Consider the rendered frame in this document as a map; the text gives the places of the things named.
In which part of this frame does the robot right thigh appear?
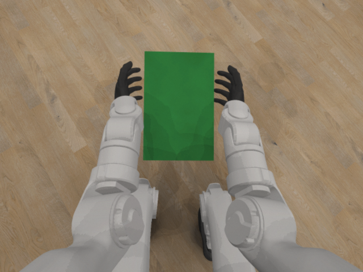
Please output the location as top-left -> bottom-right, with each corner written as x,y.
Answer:
199,188 -> 256,272

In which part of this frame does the right robot forearm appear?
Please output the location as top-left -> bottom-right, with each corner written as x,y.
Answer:
218,100 -> 288,207

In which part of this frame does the left robot forearm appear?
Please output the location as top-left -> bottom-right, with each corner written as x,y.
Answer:
71,96 -> 144,235

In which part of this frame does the robot thigh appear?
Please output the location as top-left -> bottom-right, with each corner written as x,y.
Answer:
199,188 -> 256,272
112,184 -> 159,272

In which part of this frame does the robot left hand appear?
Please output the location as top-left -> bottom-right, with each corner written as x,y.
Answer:
115,61 -> 143,100

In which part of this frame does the right robot upper arm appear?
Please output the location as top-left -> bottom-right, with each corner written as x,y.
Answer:
224,195 -> 363,272

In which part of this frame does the left robot upper arm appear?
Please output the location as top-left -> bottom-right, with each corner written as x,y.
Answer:
19,192 -> 145,272

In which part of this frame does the robot left thigh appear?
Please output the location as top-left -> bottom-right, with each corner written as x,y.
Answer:
112,184 -> 159,272

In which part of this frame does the robot right hand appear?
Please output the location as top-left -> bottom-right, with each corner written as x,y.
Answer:
214,65 -> 244,106

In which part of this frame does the carton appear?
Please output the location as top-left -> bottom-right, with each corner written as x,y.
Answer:
143,51 -> 214,161

